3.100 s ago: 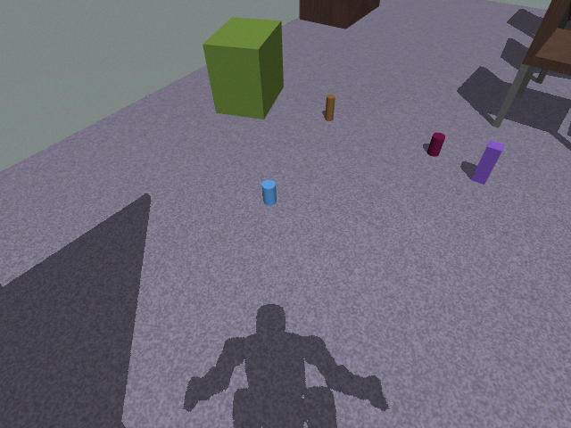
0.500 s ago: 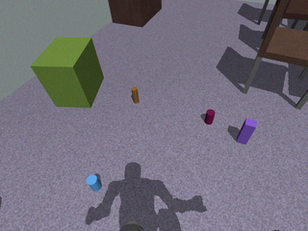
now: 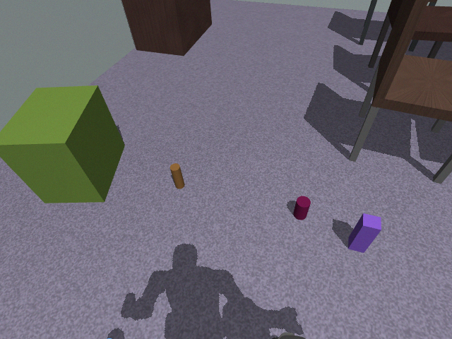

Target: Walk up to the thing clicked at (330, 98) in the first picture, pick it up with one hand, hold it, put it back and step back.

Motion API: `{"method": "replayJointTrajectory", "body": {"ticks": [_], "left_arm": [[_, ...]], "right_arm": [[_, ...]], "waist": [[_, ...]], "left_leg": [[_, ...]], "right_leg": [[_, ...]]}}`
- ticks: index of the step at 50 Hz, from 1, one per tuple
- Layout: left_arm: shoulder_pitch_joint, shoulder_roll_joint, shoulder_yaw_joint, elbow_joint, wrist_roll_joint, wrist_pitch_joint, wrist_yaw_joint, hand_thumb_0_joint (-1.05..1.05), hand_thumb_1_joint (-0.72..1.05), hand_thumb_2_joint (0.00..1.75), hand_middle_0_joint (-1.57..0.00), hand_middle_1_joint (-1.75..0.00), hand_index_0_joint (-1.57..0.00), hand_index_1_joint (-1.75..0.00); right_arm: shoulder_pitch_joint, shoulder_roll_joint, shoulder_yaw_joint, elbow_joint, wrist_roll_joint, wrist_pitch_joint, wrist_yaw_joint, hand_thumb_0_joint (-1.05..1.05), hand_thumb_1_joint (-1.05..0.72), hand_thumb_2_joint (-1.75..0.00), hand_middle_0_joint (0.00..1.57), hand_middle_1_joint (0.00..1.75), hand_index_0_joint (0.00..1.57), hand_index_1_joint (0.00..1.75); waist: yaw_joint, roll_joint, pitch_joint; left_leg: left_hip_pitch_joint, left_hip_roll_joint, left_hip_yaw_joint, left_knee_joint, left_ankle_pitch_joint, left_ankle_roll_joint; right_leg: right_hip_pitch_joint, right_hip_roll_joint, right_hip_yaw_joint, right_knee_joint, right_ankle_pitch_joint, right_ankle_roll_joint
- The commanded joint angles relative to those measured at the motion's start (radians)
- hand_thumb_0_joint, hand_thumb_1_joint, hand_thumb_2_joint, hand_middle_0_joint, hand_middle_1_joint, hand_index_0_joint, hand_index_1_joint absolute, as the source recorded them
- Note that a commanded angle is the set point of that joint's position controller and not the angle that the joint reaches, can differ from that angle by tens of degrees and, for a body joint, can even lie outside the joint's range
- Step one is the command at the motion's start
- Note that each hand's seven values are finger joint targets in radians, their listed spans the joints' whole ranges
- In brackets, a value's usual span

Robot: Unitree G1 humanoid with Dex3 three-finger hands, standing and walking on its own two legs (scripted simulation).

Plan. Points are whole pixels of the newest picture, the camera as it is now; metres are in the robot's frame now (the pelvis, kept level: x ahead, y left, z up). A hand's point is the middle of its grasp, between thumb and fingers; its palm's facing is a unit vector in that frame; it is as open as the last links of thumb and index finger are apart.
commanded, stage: walk up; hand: left
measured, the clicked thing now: (177, 176) +1.05 +0.28 -0.68
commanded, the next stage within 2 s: none
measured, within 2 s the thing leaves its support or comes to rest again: neither
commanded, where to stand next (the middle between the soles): +0.71 +0.07 m, yaw +0 degrees
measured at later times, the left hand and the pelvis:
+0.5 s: hand (86, 331) +0.20 +0.31 -0.15, palm faces +0.04 -0.93 -0.38, open 7.4 cm; pelvis +0.21 +0.02 +0.00, yaw +3 degrees
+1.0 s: hand (122, 208) +0.47 +0.28 -0.12, palm faces +0.00 -0.90 -0.43, open 7.4 cm; pelvis +0.40 +0.00 +0.00, yaw +1 degrees
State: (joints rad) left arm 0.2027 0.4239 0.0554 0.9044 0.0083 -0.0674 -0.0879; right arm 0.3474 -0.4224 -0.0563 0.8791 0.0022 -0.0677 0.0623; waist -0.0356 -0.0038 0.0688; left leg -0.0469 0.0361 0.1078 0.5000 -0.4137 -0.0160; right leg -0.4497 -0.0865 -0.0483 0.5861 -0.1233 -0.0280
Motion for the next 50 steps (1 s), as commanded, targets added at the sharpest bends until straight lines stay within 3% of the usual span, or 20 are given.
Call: {"method": "replayJointTrajectory", "body": {"ticks": [1,2,3,8,12,18,20,23,24,25,26,27,30,35,41,44,45,46,47,50], "left_arm": [[0.26,0.296,0.106,-0.006,0.007,-0.043,0.047,0.0,0.9,0.9,-0.2,-0.3,-0.2,-0.3],[0.275,0.38,0.116,-0.019,-0.004,-0.045,0.052,0.0,0.9,0.9,-0.2,-0.3,-0.2,-0.3],[0.216,0.365,0.104,-0.039,-0.018,-0.042,0.056,0.0,0.9,0.9,-0.2,-0.3,-0.2,-0.3],[0.055,0.247,0.065,-0.078,-0.013,-0.048,0.06,0.0,0.9,0.9,-0.2,-0.3,-0.2,-0.3],[0.08,0.26,0.074,-0.095,-0.005,-0.059,0.061,0.0,0.9,0.9,-0.2,-0.3,-0.2,-0.3],[0.13,0.267,0.076,-0.09,-0.004,-0.054,0.057,0.0,0.9,0.9,-0.2,-0.3,-0.2,-0.3],[0.103,0.281,0.076,-0.102,-0.004,-0.05,0.058,0.0,0.9,0.9,-0.2,-0.3,-0.2,-0.3],[0.128,0.233,0.052,-0.101,-0.001,-0.038,0.063,0.0,0.9,0.9,-0.2,-0.3,-0.2,-0.3],[0.177,0.162,0.024,-0.109,-0.013,-0.034,0.066,0.0,0.9,0.9,-0.2,-0.3,-0.2,-0.3],[0.186,0.164,0.031,-0.11,-0.026,-0.03,0.07,0.0,0.9,0.9,-0.2,-0.3,-0.2,-0.3],[0.129,0.237,0.039,-0.091,-0.009,-0.024,0.082,0.0,0.9,0.9,-0.2,-0.3,-0.2,-0.3],[0.14,0.239,0.031,-0.078,-0.017,-0.021,0.079,0.0,0.9,0.9,-0.2,-0.3,-0.2,-0.3],[0.214,0.219,0.035,-0.026,-0.021,-0.01,0.061,0.0,0.9,0.9,-0.2,-0.3,-0.2,-0.3],[0.128,0.191,0.042,-0.045,0.0,-0.002,0.033,0.0,0.9,0.9,-0.2,-0.3,-0.2,-0.3],[0.047,0.165,0.046,-0.055,0.002,-0.019,0.026,0.0,0.9,0.9,-0.2,-0.3,-0.2,-0.3],[0.149,0.2,0.065,-0.016,0.006,-0.036,0.041,0.0,0.9,0.9,-0.2,-0.3,-0.2,-0.3],[0.244,0.242,0.082,-0.002,0.009,-0.046,0.055,0.0,0.9,0.9,-0.2,-0.3,-0.2,-0.3],[0.309,0.341,0.105,-0.01,0.008,-0.055,0.071,0.0,0.9,0.9,-0.2,-0.3,-0.2,-0.3],[0.291,0.37,0.099,-0.014,-0.007,-0.048,0.07,0.0,0.9,0.9,-0.2,-0.3,-0.2,-0.3],[0.159,0.281,0.075,-0.066,-0.016,-0.046,0.08,0.0,0.9,0.9,-0.2,-0.3,-0.2,-0.3]], "right_arm": [[-0.013,-0.145,-0.032,-0.12,-0.001,-0.031,-0.022,0.0,-0.9,-0.9,0.2,0.3,0.2,0.3],[-0.01,-0.166,-0.035,-0.124,0.004,-0.027,-0.024,0.0,-0.9,-0.9,0.2,0.3,0.2,0.3],[-0.061,-0.227,-0.05,-0.096,-0.005,-0.013,-0.036,0.0,-0.9,-0.9,0.2,0.3,0.2,0.3],[0.015,-0.2,-0.053,-0.01,-0.005,0.007,-0.009,0.0,-0.9,-0.9,0.2,0.3,0.2,0.3],[-0.057,-0.185,-0.062,-0.029,-0.021,0.018,0.012,0.0,-0.9,-0.9,0.2,0.3,0.2,0.3],[-0.197,-0.159,-0.06,-0.073,-0.026,-0.001,0.029,0.0,-0.9,-0.9,0.2,0.3,0.2,0.3],[-0.175,-0.163,-0.063,-0.071,-0.022,-0.005,0.029,0.0,-0.9,-0.9,0.2,0.3,0.2,0.3],[0.015,-0.223,-0.087,-0.014,-0.028,-0.018,0.011,0.0,-0.9,-0.9,0.2,0.3,0.2,0.3],[0.121,-0.299,-0.114,-0.003,-0.046,-0.024,-0.005,0.0,-0.9,-0.9,0.2,0.3,0.2,0.3],[0.122,-0.363,-0.125,-0.035,-0.025,-0.027,-0.012,0.0,-0.9,-0.9,0.2,0.3,0.2,0.3],[0.09,-0.347,-0.128,-0.04,0.004,-0.02,-0.014,0.0,-0.9,-0.9,0.2,0.3,0.2,0.3],[0.024,-0.305,-0.108,-0.06,0.006,-0.018,-0.022,0.0,-0.9,-0.9,0.2,0.3,0.2,0.3],[-0.078,-0.234,-0.072,-0.079,0.006,-0.025,-0.027,0.0,-0.9,-0.9,0.2,0.3,0.2,0.3],[-0.063,-0.258,-0.076,-0.1,-0.007,-0.034,-0.023,0.0,-0.9,-0.9,0.2,0.3,0.2,0.3],[-0.059,-0.252,-0.076,-0.113,-0.008,-0.021,-0.016,0.0,-0.9,-0.9,0.2,0.3,0.2,0.3],[-0.075,-0.211,-0.056,-0.134,-0.005,-0.009,-0.017,0.0,-0.9,-0.9,0.2,0.3,0.2,0.3],[-0.041,-0.164,-0.037,-0.135,-0.005,-0.009,-0.019,0.0,-0.9,-0.9,0.2,0.3,0.2,0.3],[-0.013,-0.096,-0.014,-0.157,-0.004,-0.007,-0.017,0.0,-0.9,-0.9,0.2,0.3,0.2,0.3],[-0.055,-0.201,-0.044,-0.133,-0.011,0.008,-0.03,0.0,-0.9,-0.9,0.2,0.3,0.2,0.3],[-0.03,-0.213,-0.049,-0.072,0.005,0.017,-0.031,0.0,-0.9,-0.9,0.2,0.3,0.2,0.3]], "waist": [[0.166,-0.243,-0.212],[0.164,-0.292,-0.197],[0.153,-0.151,-0.128],[0.039,-0.163,-0.008],[0.058,-0.135,0.0],[0.093,-0.09,0.001],[0.066,-0.109,-0.02],[-0.036,0.064,-0.12],[-0.074,0.267,-0.192],[-0.067,0.33,-0.186],[-0.062,0.162,-0.155],[-0.022,0.092,-0.1],[0.041,0.152,-0.01],[0.021,0.158,0.037],[0.012,0.138,0.005],[0.085,0.02,-0.052],[0.134,-0.134,-0.111],[0.145,-0.346,-0.144],[0.146,-0.226,-0.104],[0.084,-0.105,-0.038]], "left_leg": [[-0.394,0.026,0.001,0.506,0.226,0.095],[-0.622,-0.076,-0.045,0.668,-0.098,0.066],[-0.624,-0.007,-0.161,0.745,-0.105,0.062],[-0.481,0.056,-0.157,0.562,0.127,0.041],[-0.521,0.074,-0.134,0.37,0.182,0.006],[-0.415,0.065,-0.076,0.11,0.286,0.024],[-0.308,0.062,-0.066,0.09,0.272,0.041],[0.015,-0.001,-0.046,-0.007,0.192,0.094],[0.169,0.172,-0.312,-0.091,0.036,0.157],[0.252,0.381,-0.738,-0.238,-0.029,0.257],[0.154,0.397,-0.718,-0.226,0.013,0.292],[0.066,0.349,-0.553,-0.212,0.096,0.263],[-0.124,0.242,-0.28,-0.247,0.161,0.206],[-0.189,0.25,-0.23,-0.295,0.067,0.26],[-0.154,0.199,-0.158,-0.196,0.181,0.22],[-0.297,0.158,-0.109,0.02,0.16,0.168],[-0.358,0.088,-0.046,0.267,0.17,0.134],[-0.55,-0.039,-0.012,0.546,-0.098,0.073],[-0.614,-0.039,-0.11,0.633,-0.142,0.064],[-0.597,0.034,-0.193,0.634,0.01,0.06]], "right_leg": [[0.596,-0.137,0.238,-0.159,-0.202,-0.083],[0.666,-0.367,0.682,-0.326,-0.286,-0.206],[0.526,-0.391,0.705,-0.341,-0.358,-0.247],[0.231,-0.167,0.225,-0.379,-0.191,-0.162],[0.254,-0.18,0.177,-0.417,-0.277,-0.186],[0.285,-0.169,0.102,-0.328,-0.123,-0.164],[0.245,-0.192,0.114,-0.291,-0.101,-0.162],[0.171,-0.091,0.005,0.103,0.158,-0.099],[-0.007,-0.01,-0.05,0.421,0.024,-0.047],[-0.24,0.139,-0.02,0.555,-0.397,-0.018],[-0.231,0.063,0.104,0.633,-0.399,-0.029],[-0.212,0.04,0.143,0.635,-0.327,-0.025],[-0.109,-0.023,0.109,0.484,-0.205,-0.01],[-0.082,-0.046,0.049,0.268,-0.163,0.034],[0.033,0.008,-0.019,0.024,-0.037,0.019],[0.344,0.054,-0.022,-0.057,-0.051,-0.001],[0.476,-0.009,0.088,-0.147,-0.178,-0.028],[0.568,-0.276,0.537,-0.301,-0.359,-0.105],[0.511,-0.361,0.737,-0.353,-0.398,-0.205],[0.402,-0.248,0.434,-0.315,-0.192,-0.176]]}}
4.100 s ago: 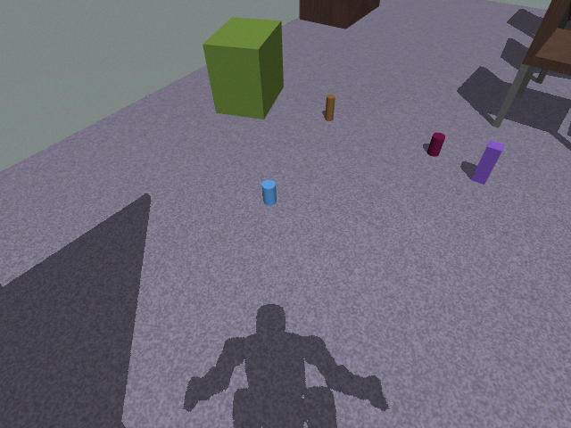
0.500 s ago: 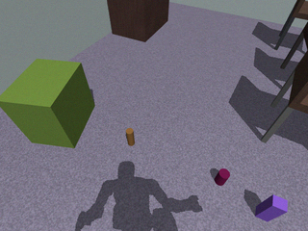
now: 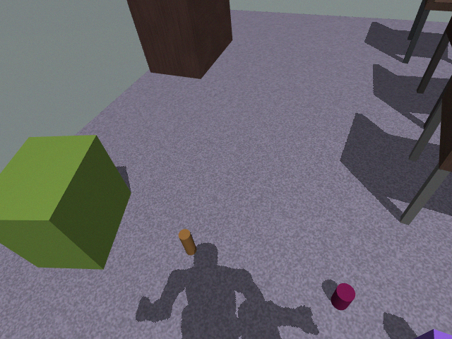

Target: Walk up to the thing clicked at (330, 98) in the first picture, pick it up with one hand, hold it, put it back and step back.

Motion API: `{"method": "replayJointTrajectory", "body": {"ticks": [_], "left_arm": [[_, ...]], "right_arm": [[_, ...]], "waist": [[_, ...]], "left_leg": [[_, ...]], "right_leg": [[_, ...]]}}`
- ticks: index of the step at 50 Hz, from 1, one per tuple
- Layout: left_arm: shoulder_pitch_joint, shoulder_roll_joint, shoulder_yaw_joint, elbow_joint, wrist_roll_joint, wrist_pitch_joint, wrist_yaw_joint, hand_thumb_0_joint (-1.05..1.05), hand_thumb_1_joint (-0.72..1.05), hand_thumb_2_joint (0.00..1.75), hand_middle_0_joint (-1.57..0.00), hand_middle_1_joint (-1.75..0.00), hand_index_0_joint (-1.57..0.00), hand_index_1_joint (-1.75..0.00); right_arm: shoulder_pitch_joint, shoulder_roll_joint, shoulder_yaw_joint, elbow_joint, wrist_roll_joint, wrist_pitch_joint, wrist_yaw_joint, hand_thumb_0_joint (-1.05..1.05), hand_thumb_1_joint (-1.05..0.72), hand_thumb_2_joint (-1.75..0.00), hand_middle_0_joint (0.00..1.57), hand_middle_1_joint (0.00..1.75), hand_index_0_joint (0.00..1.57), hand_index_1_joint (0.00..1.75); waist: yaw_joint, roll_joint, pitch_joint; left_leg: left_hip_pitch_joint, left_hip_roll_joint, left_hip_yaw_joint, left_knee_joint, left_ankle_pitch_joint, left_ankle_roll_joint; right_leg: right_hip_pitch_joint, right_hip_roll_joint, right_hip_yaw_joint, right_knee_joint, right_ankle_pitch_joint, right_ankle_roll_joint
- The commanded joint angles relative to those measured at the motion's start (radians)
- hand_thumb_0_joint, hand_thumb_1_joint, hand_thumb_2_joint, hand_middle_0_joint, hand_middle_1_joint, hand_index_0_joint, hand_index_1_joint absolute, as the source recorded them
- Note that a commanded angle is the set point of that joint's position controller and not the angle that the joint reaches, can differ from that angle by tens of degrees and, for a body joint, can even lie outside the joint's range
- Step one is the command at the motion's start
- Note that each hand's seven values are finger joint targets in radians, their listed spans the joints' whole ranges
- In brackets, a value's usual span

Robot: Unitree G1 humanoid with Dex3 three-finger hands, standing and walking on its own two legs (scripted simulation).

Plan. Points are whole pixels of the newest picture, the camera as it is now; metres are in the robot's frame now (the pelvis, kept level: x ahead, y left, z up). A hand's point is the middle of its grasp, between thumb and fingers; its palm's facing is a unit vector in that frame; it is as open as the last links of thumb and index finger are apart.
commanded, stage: walk up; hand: left
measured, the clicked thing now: (187, 242) +0.65 +0.27 -0.68
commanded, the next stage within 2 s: stand in 1.88 s
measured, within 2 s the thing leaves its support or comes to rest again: neither
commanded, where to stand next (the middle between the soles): +0.31 +0.07 m, yaw -1 degrees
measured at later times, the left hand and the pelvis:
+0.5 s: hand out of the picture +0.17 +0.34 -0.15, palm faces -0.01 -0.93 -0.37, open 7.4 cm; pelvis +0.15 +0.06 +0.00, yaw +1 degrees
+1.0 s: hand (106, 279) +0.30 +0.32 -0.14, palm faces -0.06 -0.93 -0.36, open 7.4 cm; pelvis +0.20 +0.07 +0.01, yaw -2 degrees
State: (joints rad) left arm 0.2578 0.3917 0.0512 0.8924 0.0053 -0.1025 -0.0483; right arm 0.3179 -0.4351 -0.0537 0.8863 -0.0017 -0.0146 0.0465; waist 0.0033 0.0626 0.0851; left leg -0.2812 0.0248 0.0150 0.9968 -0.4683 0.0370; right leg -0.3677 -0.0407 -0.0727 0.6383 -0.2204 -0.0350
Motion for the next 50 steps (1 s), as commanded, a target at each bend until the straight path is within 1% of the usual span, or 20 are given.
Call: {"method": "replayJointTrajectory", "body": {"ticks": [1,4,12,16,18,19,20,21,22,25,32,34,36,37,38,39,42,44,46,50], "left_arm": [[0.082,0.293,0.073,-0.056,-0.014,-0.011,0.041,0.0,0.9,0.9,-0.2,-0.3,-0.2,-0.3],[0.075,0.279,0.067,-0.078,-0.007,-0.017,0.038,0.0,0.9,0.9,-0.2,-0.3,-0.2,-0.3],[0.127,0.304,0.081,-0.093,0.0,-0.016,0.036,0.0,0.9,0.9,-0.2,-0.3,-0.2,-0.3],[0.065,0.321,0.074,-0.108,-0.002,-0.008,0.038,0.0,0.9,0.9,-0.2,-0.3,-0.2,-0.3],[0.069,0.279,0.052,-0.112,0.002,-0.003,0.038,0.0,0.9,0.9,-0.2,-0.3,-0.2,-0.3],[0.114,0.208,0.021,-0.112,-0.002,0.003,0.043,0.0,0.9,0.9,-0.2,-0.3,-0.2,-0.3],[0.138,0.172,0.016,-0.117,-0.023,0.008,0.047,0.0,0.9,0.9,-0.2,-0.3,-0.2,-0.3],[0.105,0.258,0.034,-0.086,-0.005,0.019,0.066,0.0,0.9,0.9,-0.2,-0.3,-0.2,-0.3],[0.1,0.273,0.028,-0.079,-0.008,0.022,0.066,0.0,0.9,0.9,-0.2,-0.3,-0.2,-0.3],[0.184,0.238,0.027,-0.018,-0.018,0.029,0.058,0.0,0.9,0.9,-0.2,-0.3,-0.2,-0.3],[0.098,0.168,0.02,-0.001,-0.012,0.052,0.069,0.0,0.9,0.9,-0.2,-0.3,-0.2,-0.3],[0.09,0.178,0.028,0.016,-0.011,0.054,0.071,0.0,0.9,0.9,-0.2,-0.3,-0.2,-0.3],[0.076,0.202,0.033,0.022,0.0,0.047,0.073,0.0,0.9,0.9,-0.2,-0.3,-0.2,-0.3],[0.043,0.259,0.042,0.016,0.011,0.039,0.075,0.0,0.9,0.9,-0.2,-0.3,-0.2,-0.3],[-0.042,0.299,0.04,-0.008,0.007,0.034,0.071,0.0,0.9,0.9,-0.2,-0.3,-0.2,-0.3],[-0.102,0.31,0.034,-0.007,0.0,0.04,0.071,0.0,0.9,0.9,-0.2,-0.3,-0.2,-0.3],[-0.141,0.246,0.008,0.014,0.003,0.054,0.069,0.0,0.9,0.9,-0.2,-0.3,-0.2,-0.3],[-0.142,0.194,-0.007,0.034,-0.005,0.063,0.062,0.0,0.9,0.9,-0.2,-0.3,-0.2,-0.3],[-0.126,0.193,-0.006,0.071,-0.002,0.066,0.058,0.0,0.9,0.9,-0.2,-0.3,-0.2,-0.3],[-0.168,0.192,-0.008,0.105,-0.013,0.058,0.055,0.0,0.9,0.9,-0.2,-0.3,-0.2,-0.3]], "right_arm": [[0.024,-0.19,-0.05,-0.062,0.005,-0.032,-0.011,0.0,-0.9,-0.9,0.2,0.3,0.2,0.3],[0.035,-0.177,-0.061,-0.043,-0.01,-0.019,0.007,0.0,-0.9,-0.9,0.2,0.3,0.2,0.3],[-0.121,-0.143,-0.06,-0.1,-0.029,-0.029,0.034,0.0,-0.9,-0.9,0.2,0.3,0.2,0.3],[-0.085,-0.152,-0.07,-0.084,-0.024,-0.04,0.04,0.0,-0.9,-0.9,0.2,0.3,0.2,0.3],[0.039,-0.189,-0.086,-0.048,-0.027,-0.051,0.026,0.0,-0.9,-0.9,0.2,0.3,0.2,0.3],[0.109,-0.248,-0.102,-0.026,-0.034,-0.051,0.003,0.0,-0.9,-0.9,0.2,0.3,0.2,0.3],[0.114,-0.326,-0.116,-0.059,-0.025,-0.053,-0.004,0.0,-0.9,-0.9,0.2,0.3,0.2,0.3],[0.098,-0.332,-0.122,-0.065,-0.003,-0.046,-0.003,0.0,-0.9,-0.9,0.2,0.3,0.2,0.3],[0.045,-0.288,-0.11,-0.081,-0.001,-0.04,-0.011,0.0,-0.9,-0.9,0.2,0.3,0.2,0.3],[-0.047,-0.215,-0.072,-0.106,0.001,-0.049,-0.026,0.0,-0.9,-0.9,0.2,0.3,0.2,0.3],[-0.105,-0.19,-0.043,-0.105,-0.001,-0.035,-0.046,0.0,-0.9,-0.9,0.2,0.3,0.2,0.3],[-0.134,-0.188,-0.04,-0.106,0.01,-0.021,-0.048,0.0,-0.9,-0.9,0.2,0.3,0.2,0.3],[-0.169,-0.16,-0.026,-0.099,0.021,-0.008,-0.047,0.0,-0.9,-0.9,0.2,0.3,0.2,0.3],[-0.151,-0.118,-0.014,-0.096,0.027,-0.003,-0.046,0.0,-0.9,-0.9,0.2,0.3,0.2,0.3],[-0.12,-0.088,-0.005,-0.077,0.026,0.004,-0.048,0.0,-0.9,-0.9,0.2,0.3,0.2,0.3],[-0.127,-0.131,-0.021,-0.035,0.019,0.015,-0.057,0.0,-0.9,-0.9,0.2,0.3,0.2,0.3],[-0.123,-0.143,-0.022,0.028,0.021,0.005,-0.048,0.0,-0.9,-0.9,0.2,0.3,0.2,0.3],[-0.175,-0.177,-0.021,0.045,0.005,-0.008,-0.045,0.0,-0.9,-0.9,0.2,0.3,0.2,0.3],[-0.24,-0.166,-0.007,0.065,0.005,-0.011,-0.038,0.0,-0.9,-0.9,0.2,0.3,0.2,0.3],[-0.257,-0.146,0.01,0.121,-0.002,-0.021,-0.039,0.0,-0.9,-0.9,0.2,0.3,0.2,0.3]], "waist": [[0.022,-0.194,-0.049],[0.014,-0.207,-0.026],[0.055,-0.193,-0.007],[0.002,-0.173,-0.01],[-0.072,-0.065,-0.073],[-0.094,0.152,-0.118],[-0.087,0.316,-0.106],[-0.085,0.18,-0.074],[-0.052,0.071,-0.048],[0.011,0.089,-0.047],[0.004,0.101,-0.106],[0.017,0.076,-0.132],[0.043,0.01,-0.145],[0.024,-0.135,-0.141],[-0.019,-0.211,-0.109],[-0.017,-0.226,-0.087],[-0.035,-0.212,-0.104],[-0.009,-0.129,-0.122],[0.022,-0.114,-0.101],[0.016,-0.061,-0.121]], "left_leg": [[-0.32,0.057,-0.096,0.092,0.09,-0.002],[-0.255,0.056,-0.059,0.007,0.17,-0.026],[-0.239,0.08,-0.003,-0.302,0.264,-0.037],[-0.049,0.053,0.044,-0.391,0.252,-0.016],[0.193,0.008,0.05,-0.441,0.21,0.006],[0.286,0.107,-0.122,-0.557,0.102,0.054],[0.35,0.348,-0.553,-0.734,0.041,0.165],[0.229,0.403,-0.6,-0.727,0.093,0.235],[0.162,0.363,-0.462,-0.702,0.207,0.234],[0.071,0.258,-0.188,-0.649,0.447,0.177],[0.035,0.25,-0.067,-0.494,0.845,0.174],[-0.006,0.242,-0.07,-0.438,0.759,0.155],[-0.046,0.202,-0.061,-0.374,0.494,0.083],[-0.107,0.142,-0.022,-0.298,0.328,0.032],[-0.084,0.034,0.017,-0.244,0.087,-0.014],[0.015,0.019,0.008,-0.206,-0.041,-0.005],[0.1,0.059,-0.033,-0.423,0.14,0.011],[0.06,0.146,-0.146,-0.567,0.101,0.036],[-0.044,0.168,-0.145,-0.612,0.04,0.048],[0.046,0.121,-0.079,-0.633,0.199,0.014]], "right_leg": [[0.268,-0.265,0.371,-0.372,-0.045,-0.156],[0.169,-0.223,0.246,-0.403,-0.033,-0.157],[0.208,-0.229,0.178,-0.359,-0.036,-0.171],[0.088,-0.223,0.145,-0.284,-0.091,-0.153],[-0.009,-0.181,0.105,-0.063,0.045,-0.112],[-0.081,-0.102,0.029,0.237,0.112,-0.059],[-0.309,0.08,-0.03,0.434,-0.239,0.0],[-0.274,0.019,0.092,0.517,-0.348,-0.012],[-0.251,0.007,0.13,0.557,-0.313,-0.012],[-0.137,-0.041,0.127,0.437,-0.202,-0.003],[0.026,-0.006,0.035,0.14,-0.069,0.023],[0.116,0.01,0.028,0.057,-0.004,0.017],[0.191,-0.008,0.077,-0.11,0.118,-0.015],[0.196,-0.129,0.25,-0.156,0.2,-0.052],[0.087,-0.279,0.45,-0.242,0.202,-0.145],[-0.03,-0.31,0.463,-0.24,0.178,-0.212],[-0.04,-0.178,0.299,-0.199,0.073,-0.083],[0.01,-0.085,0.202,-0.145,-0.02,-0.012],[0.137,-0.056,0.166,-0.159,-0.072,-0.01],[0.157,-0.094,0.189,-0.195,0.109,-0.015]]}}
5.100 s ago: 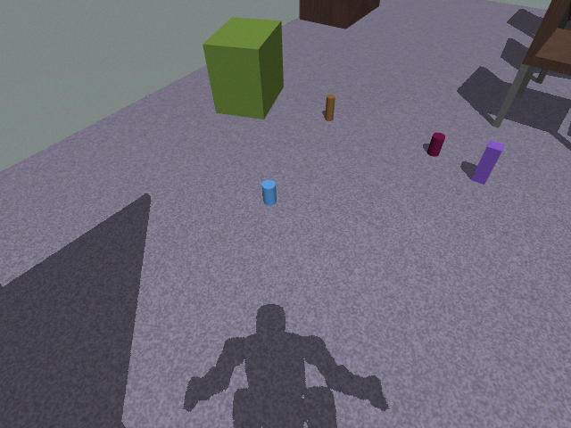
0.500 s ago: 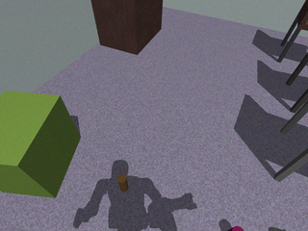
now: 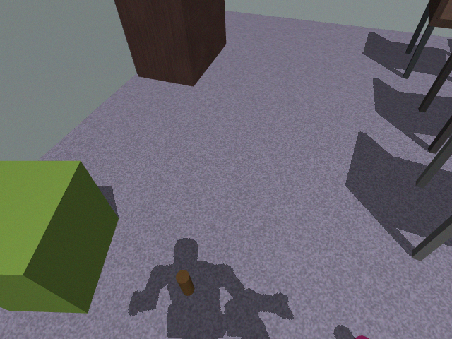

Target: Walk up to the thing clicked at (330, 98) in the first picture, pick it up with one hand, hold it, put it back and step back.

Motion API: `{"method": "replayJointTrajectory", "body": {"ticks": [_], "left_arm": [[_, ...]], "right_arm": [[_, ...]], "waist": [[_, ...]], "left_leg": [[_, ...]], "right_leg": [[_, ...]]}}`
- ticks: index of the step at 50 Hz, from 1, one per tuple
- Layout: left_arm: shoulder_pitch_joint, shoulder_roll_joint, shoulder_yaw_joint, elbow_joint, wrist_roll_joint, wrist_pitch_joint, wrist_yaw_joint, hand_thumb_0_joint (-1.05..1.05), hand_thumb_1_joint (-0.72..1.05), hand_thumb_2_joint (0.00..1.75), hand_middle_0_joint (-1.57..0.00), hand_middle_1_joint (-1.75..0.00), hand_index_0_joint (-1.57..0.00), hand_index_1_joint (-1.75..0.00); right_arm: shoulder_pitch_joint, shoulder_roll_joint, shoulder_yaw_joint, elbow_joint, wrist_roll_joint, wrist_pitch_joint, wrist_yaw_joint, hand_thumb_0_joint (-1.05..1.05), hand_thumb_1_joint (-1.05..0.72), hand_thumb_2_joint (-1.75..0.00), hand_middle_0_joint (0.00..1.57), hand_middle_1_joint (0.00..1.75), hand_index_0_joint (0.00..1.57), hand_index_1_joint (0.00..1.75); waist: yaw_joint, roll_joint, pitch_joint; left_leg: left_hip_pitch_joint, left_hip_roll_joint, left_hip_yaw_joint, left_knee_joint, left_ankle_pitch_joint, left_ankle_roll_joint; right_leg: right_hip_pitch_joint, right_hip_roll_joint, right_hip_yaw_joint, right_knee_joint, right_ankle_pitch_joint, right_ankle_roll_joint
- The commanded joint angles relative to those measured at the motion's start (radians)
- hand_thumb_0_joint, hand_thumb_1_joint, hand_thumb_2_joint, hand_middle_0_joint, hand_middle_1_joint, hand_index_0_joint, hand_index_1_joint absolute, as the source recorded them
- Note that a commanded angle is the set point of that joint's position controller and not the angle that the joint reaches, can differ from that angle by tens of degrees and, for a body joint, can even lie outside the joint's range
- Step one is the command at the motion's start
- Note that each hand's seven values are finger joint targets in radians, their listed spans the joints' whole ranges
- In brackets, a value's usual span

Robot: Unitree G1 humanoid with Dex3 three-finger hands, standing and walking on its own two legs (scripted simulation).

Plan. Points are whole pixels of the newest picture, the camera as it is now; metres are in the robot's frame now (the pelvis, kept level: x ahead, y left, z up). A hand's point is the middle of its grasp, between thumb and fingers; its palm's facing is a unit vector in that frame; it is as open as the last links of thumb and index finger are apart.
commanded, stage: walk up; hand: left
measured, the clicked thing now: (185, 283) +0.45 +0.22 -0.68
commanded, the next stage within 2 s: stand in 0.88 s
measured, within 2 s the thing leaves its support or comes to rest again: neither
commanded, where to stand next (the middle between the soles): +0.12 +0.00 m, yaw +1 degrees
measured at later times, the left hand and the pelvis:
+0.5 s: hand out of the picture +0.08 +0.24 -0.14, palm faces -0.01 -0.94 -0.34, open 7.4 cm; pelvis +0.01 -0.01 +0.02, yaw +0 degrees
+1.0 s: hand out of the picture +0.11 +0.24 -0.14, palm faces -0.01 -0.94 -0.33, open 7.4 cm; pelvis +0.03 -0.01 +0.02, yaw +1 degrees
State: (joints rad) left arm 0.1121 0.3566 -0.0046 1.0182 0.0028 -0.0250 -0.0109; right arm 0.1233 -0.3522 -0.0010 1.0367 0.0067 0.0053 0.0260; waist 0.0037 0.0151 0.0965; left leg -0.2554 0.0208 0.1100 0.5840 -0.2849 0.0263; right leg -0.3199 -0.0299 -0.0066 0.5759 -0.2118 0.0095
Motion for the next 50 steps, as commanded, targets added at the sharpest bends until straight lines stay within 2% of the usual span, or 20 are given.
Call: {"method": "replayJointTrajectory", "body": {"ticks": [1,2,10,15,24,34,43,44,45,47,50], "left_arm": [[-0.028,0.224,0.047,-0.01,-0.013,-0.019,0.018,0.0,0.9,0.9,-0.2,-0.3,-0.2,-0.3],[-0.029,0.224,0.045,0.0,-0.012,-0.018,0.019,0.0,0.9,0.9,-0.2,-0.3,-0.2,-0.3],[-0.08,0.204,0.037,0.058,-0.007,-0.005,0.014,0.0,0.9,0.9,-0.2,-0.3,-0.2,-0.3],[-0.089,0.206,0.039,0.078,-0.002,-0.007,0.012,0.0,0.9,0.9,-0.2,-0.3,-0.2,-0.3],[-0.087,0.201,0.043,0.095,0.003,-0.012,0.014,0.0,0.9,0.9,-0.2,-0.3,-0.2,-0.3],[-0.074,0.202,0.048,0.095,0.006,-0.011,0.017,0.0,0.9,0.9,-0.2,-0.3,-0.2,-0.3],[-0.078,0.193,0.051,0.085,0.004,-0.008,0.018,0.0,0.9,0.9,-0.2,-0.3,-0.2,-0.3],[-0.082,0.191,0.043,0.088,0.004,-0.007,0.019,0.0,0.9,0.9,-0.2,-0.3,-0.2,-0.3],[-0.081,0.197,0.047,0.087,0.004,-0.006,0.02,0.0,0.9,0.9,-0.2,-0.3,-0.2,-0.3],[-0.073,0.188,0.042,0.089,0.008,-0.004,0.018,0.0,0.9,0.9,-0.2,-0.3,-0.2,-0.3],[-0.076,0.187,0.04,0.084,0.007,-0.009,0.018,0.0,0.9,0.9,-0.2,-0.3,-0.2,-0.3]], "right_arm": [[-0.071,-0.232,-0.041,-0.02,-0.01,-0.043,-0.019,0.0,-0.9,-0.9,0.2,0.3,0.2,0.3],[-0.082,-0.23,-0.041,-0.015,-0.01,-0.045,-0.019,0.0,-0.9,-0.9,0.2,0.3,0.2,0.3],[-0.121,-0.222,-0.04,0.04,-0.011,-0.038,-0.02,0.0,-0.9,-0.9,0.2,0.3,0.2,0.3],[-0.115,-0.219,-0.044,0.062,-0.014,-0.035,-0.019,0.0,-0.9,-0.9,0.2,0.3,0.2,0.3],[-0.113,-0.215,-0.049,0.073,-0.011,-0.031,-0.02,0.0,-0.9,-0.9,0.2,0.3,0.2,0.3],[-0.117,-0.212,-0.05,0.071,-0.013,-0.026,-0.019,0.0,-0.9,-0.9,0.2,0.3,0.2,0.3],[-0.102,-0.207,-0.052,0.072,-0.013,-0.03,-0.023,0.0,-0.9,-0.9,0.2,0.3,0.2,0.3],[-0.098,-0.191,-0.045,0.07,-0.02,-0.033,-0.025,0.0,-0.9,-0.9,0.2,0.3,0.2,0.3],[-0.101,-0.196,-0.046,0.07,-0.021,-0.034,-0.026,0.0,-0.9,-0.9,0.2,0.3,0.2,0.3],[-0.112,-0.206,-0.048,0.066,-0.021,-0.034,-0.026,0.0,-0.9,-0.9,0.2,0.3,0.2,0.3],[-0.101,-0.199,-0.046,0.069,-0.021,-0.04,-0.026,0.0,-0.9,-0.9,0.2,0.3,0.2,0.3]], "waist": [[0.018,0.004,-0.139],[0.022,-0.002,-0.153],[0.018,0.007,-0.098],[0.007,-0.011,-0.11],[-0.002,-0.036,-0.135],[0.001,-0.043,-0.117],[0.0,-0.02,-0.14],[-0.01,-0.01,-0.167],[-0.003,-0.011,-0.142],[-0.001,-0.006,-0.123],[-0.003,-0.016,-0.125]], "left_leg": [[0.026,0.131,-0.175,-0.228,0.067,0.025],[0.05,0.135,-0.165,-0.229,0.112,0.027],[0.068,0.135,-0.157,-0.319,0.02,0.014],[0.124,0.126,-0.145,-0.323,0.022,0.007],[0.185,0.125,-0.132,-0.32,0.09,0.0],[0.179,0.121,-0.134,-0.323,0.09,-0.001],[0.178,0.13,-0.131,-0.329,0.155,-0.004],[0.154,0.138,-0.15,-0.353,0.129,-0.008],[0.127,0.132,-0.153,-0.368,0.07,-0.01],[0.121,0.136,-0.159,-0.373,0.044,-0.009],[0.141,0.135,-0.154,-0.357,0.136,-0.012]], "right_leg": [[0.136,-0.096,0.105,-0.129,0.143,-0.051],[0.148,-0.095,0.095,-0.135,0.172,-0.048],[0.158,-0.093,0.093,-0.241,0.099,-0.032],[0.134,-0.103,0.111,-0.288,0.068,-0.034],[0.136,-0.114,0.118,-0.317,0.126,-0.03],[0.131,-0.112,0.116,-0.338,0.106,-0.021],[0.172,-0.11,0.101,-0.303,0.189,-0.024],[0.205,-0.106,0.093,-0.308,0.135,-0.021],[0.201,-0.103,0.097,-0.313,0.091,-0.02],[0.179,-0.103,0.095,-0.313,0.062,-0.021],[0.18,-0.111,0.095,-0.316,0.113,-0.023]]}}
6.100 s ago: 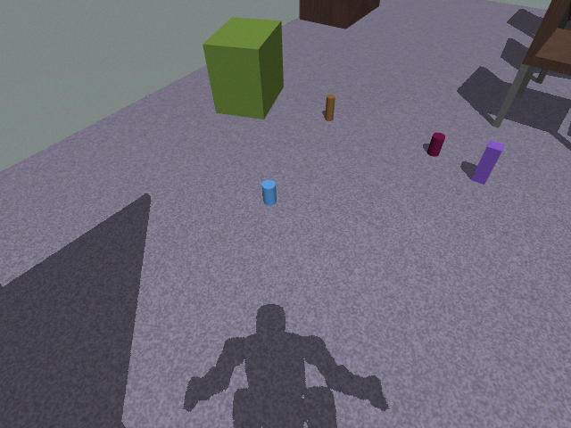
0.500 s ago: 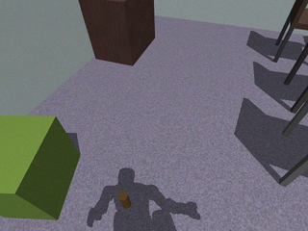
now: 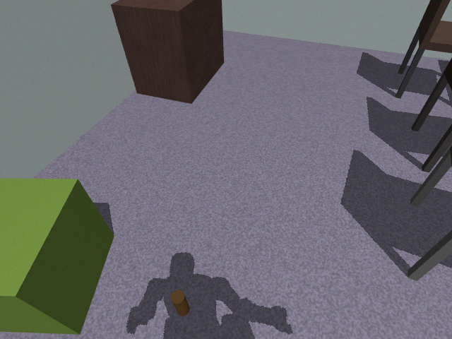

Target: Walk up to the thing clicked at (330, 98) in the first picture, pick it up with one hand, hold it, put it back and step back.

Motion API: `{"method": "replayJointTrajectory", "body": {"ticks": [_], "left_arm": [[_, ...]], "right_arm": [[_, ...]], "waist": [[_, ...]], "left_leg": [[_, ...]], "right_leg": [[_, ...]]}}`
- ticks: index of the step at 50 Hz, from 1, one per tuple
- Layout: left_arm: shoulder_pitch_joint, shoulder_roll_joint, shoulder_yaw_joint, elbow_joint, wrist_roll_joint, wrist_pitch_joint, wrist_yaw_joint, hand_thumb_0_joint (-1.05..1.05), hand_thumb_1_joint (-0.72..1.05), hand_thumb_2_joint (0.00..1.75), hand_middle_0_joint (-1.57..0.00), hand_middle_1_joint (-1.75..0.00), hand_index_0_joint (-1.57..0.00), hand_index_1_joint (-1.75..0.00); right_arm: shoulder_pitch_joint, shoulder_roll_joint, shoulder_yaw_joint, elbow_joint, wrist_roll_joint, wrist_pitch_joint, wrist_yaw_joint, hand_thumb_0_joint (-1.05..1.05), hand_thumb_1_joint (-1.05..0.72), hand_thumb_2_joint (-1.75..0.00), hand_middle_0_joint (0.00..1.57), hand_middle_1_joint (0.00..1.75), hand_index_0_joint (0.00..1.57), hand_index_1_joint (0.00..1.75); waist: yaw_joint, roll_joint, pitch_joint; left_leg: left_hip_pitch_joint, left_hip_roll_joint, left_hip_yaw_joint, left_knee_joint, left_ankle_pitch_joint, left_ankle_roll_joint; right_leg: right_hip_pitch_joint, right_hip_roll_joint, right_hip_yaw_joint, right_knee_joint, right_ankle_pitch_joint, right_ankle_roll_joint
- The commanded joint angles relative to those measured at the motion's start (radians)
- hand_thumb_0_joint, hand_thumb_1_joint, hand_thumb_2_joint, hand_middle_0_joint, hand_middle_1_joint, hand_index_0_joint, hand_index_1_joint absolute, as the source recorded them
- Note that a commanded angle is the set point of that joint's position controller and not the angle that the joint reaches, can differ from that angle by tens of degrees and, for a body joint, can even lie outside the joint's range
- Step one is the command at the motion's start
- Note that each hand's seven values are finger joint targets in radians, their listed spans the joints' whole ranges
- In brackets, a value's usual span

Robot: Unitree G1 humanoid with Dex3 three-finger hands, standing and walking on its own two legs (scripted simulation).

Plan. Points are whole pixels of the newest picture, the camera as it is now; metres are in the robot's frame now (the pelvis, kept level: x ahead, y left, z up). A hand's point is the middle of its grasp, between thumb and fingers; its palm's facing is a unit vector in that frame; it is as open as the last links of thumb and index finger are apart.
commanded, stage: stand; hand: left
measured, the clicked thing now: (180, 303) +0.43 +0.22 -0.70
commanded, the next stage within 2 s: none
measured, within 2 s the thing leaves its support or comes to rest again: neither
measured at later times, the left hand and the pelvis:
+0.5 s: hand out of the picture +0.10 +0.25 -0.15, palm faces +0.00 -0.94 -0.34, open 7.4 cm; pelvis +0.02 -0.01 +0.00, yaw +1 degrees
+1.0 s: hand out of the picture +0.10 +0.24 -0.15, palm faces +0.01 -0.94 -0.34, open 7.4 cm; pelvis +0.02 -0.01 +0.00, yaw +2 degrees
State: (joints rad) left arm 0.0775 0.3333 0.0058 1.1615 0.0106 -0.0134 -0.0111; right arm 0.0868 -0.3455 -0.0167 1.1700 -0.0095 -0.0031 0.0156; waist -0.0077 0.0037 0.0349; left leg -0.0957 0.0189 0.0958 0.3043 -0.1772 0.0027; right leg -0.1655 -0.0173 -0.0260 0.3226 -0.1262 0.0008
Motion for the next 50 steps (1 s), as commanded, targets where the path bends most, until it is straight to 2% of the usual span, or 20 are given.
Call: {"method": "replayJointTrajectory", "body": {"ticks": [1,2,7,9,12,13,17,20,26,32,35,39,50], "left_arm": [[-0.045,0.219,0.032,-0.06,-0.003,-0.021,0.018,0.0,0.9,0.9,-0.2,-0.3,-0.2,-0.3],[-0.042,0.215,0.031,-0.061,-0.004,-0.021,0.019,0.0,0.9,0.9,-0.2,-0.3,-0.2,-0.3],[-0.044,0.215,0.031,-0.065,-0.003,-0.024,0.019,0.0,0.9,0.9,-0.2,-0.3,-0.2,-0.3],[-0.056,0.226,0.034,-0.067,-0.004,-0.024,0.019,0.0,0.9,0.9,-0.2,-0.3,-0.2,-0.3],[-0.046,0.224,0.033,-0.065,-0.006,-0.024,0.018,0.0,0.9,0.9,-0.2,-0.3,-0.2,-0.3],[-0.043,0.216,0.031,-0.065,-0.004,-0.023,0.018,0.0,0.9,0.9,-0.2,-0.3,-0.2,-0.3],[-0.05,0.222,0.031,-0.069,-0.004,-0.026,0.021,0.0,0.9,0.9,-0.2,-0.3,-0.2,-0.3],[-0.048,0.223,0.03,-0.068,-0.003,-0.027,0.023,0.0,0.9,0.9,-0.2,-0.3,-0.2,-0.3],[-0.049,0.225,0.03,-0.066,-0.005,-0.024,0.024,0.0,0.9,0.9,-0.2,-0.3,-0.2,-0.3],[-0.05,0.229,0.032,-0.067,-0.007,-0.025,0.023,0.0,0.9,0.9,-0.2,-0.3,-0.2,-0.3],[-0.042,0.227,0.03,-0.067,-0.004,-0.026,0.023,0.0,0.9,0.9,-0.2,-0.3,-0.2,-0.3],[-0.037,0.227,0.031,-0.07,-0.003,-0.026,0.025,0.0,0.9,0.9,-0.2,-0.3,-0.2,-0.3],[-0.038,0.229,0.033,-0.064,-0.006,-0.02,0.022,0.0,0.9,0.9,-0.2,-0.3,-0.2,-0.3]], "right_arm": [[-0.052,-0.201,-0.029,-0.063,-0.006,-0.032,-0.016,0.0,-0.9,-0.9,0.2,0.3,0.2,0.3],[-0.047,-0.211,-0.029,-0.061,-0.003,-0.032,-0.016,0.0,-0.9,-0.9,0.2,0.3,0.2,0.3],[-0.049,-0.212,-0.028,-0.068,-0.001,-0.035,-0.018,0.0,-0.9,-0.9,0.2,0.3,0.2,0.3],[-0.034,-0.206,-0.026,-0.068,-0.003,-0.035,-0.019,0.0,-0.9,-0.9,0.2,0.3,0.2,0.3],[-0.038,-0.208,-0.024,-0.066,-0.001,-0.036,-0.021,0.0,-0.9,-0.9,0.2,0.3,0.2,0.3],[-0.035,-0.214,-0.025,-0.068,-0.001,-0.036,-0.021,0.0,-0.9,-0.9,0.2,0.3,0.2,0.3],[-0.035,-0.209,-0.024,-0.067,-0.001,-0.035,-0.022,0.0,-0.9,-0.9,0.2,0.3,0.2,0.3],[-0.037,-0.208,-0.024,-0.07,-0.001,-0.031,-0.023,0.0,-0.9,-0.9,0.2,0.3,0.2,0.3],[-0.04,-0.21,-0.022,-0.07,-0.002,-0.027,-0.023,0.0,-0.9,-0.9,0.2,0.3,0.2,0.3],[-0.038,-0.208,-0.021,-0.073,-0.002,-0.032,-0.023,0.0,-0.9,-0.9,0.2,0.3,0.2,0.3],[-0.04,-0.207,-0.024,-0.075,-0.001,-0.03,-0.023,0.0,-0.9,-0.9,0.2,0.3,0.2,0.3],[-0.038,-0.214,-0.025,-0.077,-0.001,-0.029,-0.023,0.0,-0.9,-0.9,0.2,0.3,0.2,0.3],[-0.032,-0.208,-0.017,-0.077,-0.002,-0.029,-0.024,0.0,-0.9,-0.9,0.2,0.3,0.2,0.3]], "waist": [[0.004,-0.008,-0.06],[0.004,0.009,-0.048],[0.005,0.003,-0.069],[-0.005,-0.01,-0.085],[0.002,-0.009,-0.082],[0.0,0.004,-0.086],[-0.002,-0.007,-0.097],[-0.005,-0.015,-0.103],[-0.002,0.006,-0.067],[0.0,-0.001,-0.09],[0.0,-0.019,-0.089],[0.002,-0.003,-0.094],[0.004,0.0,-0.06]], "left_leg": [[-0.021,0.135,-0.137,-0.08,0.032,0.009],[-0.032,0.132,-0.138,-0.081,0.005,0.011],[0.002,0.137,-0.139,-0.07,0.08,0.011],[0.004,0.138,-0.135,-0.068,0.104,0.009],[0.017,0.137,-0.136,-0.067,0.154,0.004],[0.015,0.136,-0.127,-0.065,0.124,0.006],[0.038,0.146,-0.134,-0.056,0.191,0.005],[0.04,0.145,-0.13,-0.048,0.196,0.008],[0.004,0.137,-0.131,-0.063,0.109,0.006],[0.024,0.141,-0.134,-0.059,0.187,0.003],[0.036,0.144,-0.133,-0.057,0.16,0.004],[0.039,0.142,-0.13,-0.051,0.172,0.006],[0.021,0.136,-0.134,-0.071,0.108,0.004]], "right_leg": [[0.031,-0.124,0.116,-0.066,0.03,-0.015],[0.032,-0.125,0.121,-0.073,0.019,-0.014],[0.042,-0.127,0.111,-0.065,0.079,-0.014],[0.066,-0.131,0.109,-0.056,0.113,-0.018],[0.07,-0.13,0.104,-0.056,0.151,-0.015],[0.068,-0.133,0.104,-0.064,0.132,-0.015],[0.079,-0.134,0.095,-0.054,0.182,-0.014],[0.087,-0.136,0.092,-0.056,0.21,-0.013],[0.08,-0.136,0.097,-0.076,0.13,-0.011],[0.098,-0.137,0.094,-0.061,0.194,-0.019],[0.083,-0.134,0.089,-0.062,0.163,-0.017],[0.096,-0.138,0.093,-0.068,0.195,-0.018],[0.069,-0.13,0.094,-0.074,0.116,-0.019]]}}
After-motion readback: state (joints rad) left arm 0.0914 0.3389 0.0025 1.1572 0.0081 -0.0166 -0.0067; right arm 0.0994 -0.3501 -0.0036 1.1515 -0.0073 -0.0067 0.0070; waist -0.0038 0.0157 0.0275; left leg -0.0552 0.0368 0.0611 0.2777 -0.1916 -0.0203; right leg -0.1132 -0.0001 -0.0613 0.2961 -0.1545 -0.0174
